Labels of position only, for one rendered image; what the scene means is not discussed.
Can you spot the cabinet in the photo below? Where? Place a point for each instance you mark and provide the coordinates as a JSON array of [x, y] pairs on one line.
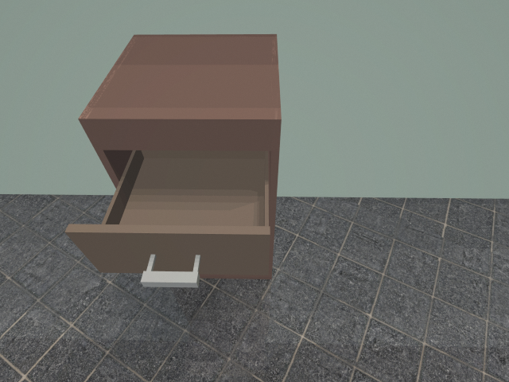
[[190, 92]]

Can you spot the drawer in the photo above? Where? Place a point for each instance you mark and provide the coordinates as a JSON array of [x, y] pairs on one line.
[[177, 204]]

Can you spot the handle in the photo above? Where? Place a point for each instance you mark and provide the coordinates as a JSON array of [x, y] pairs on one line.
[[152, 278]]

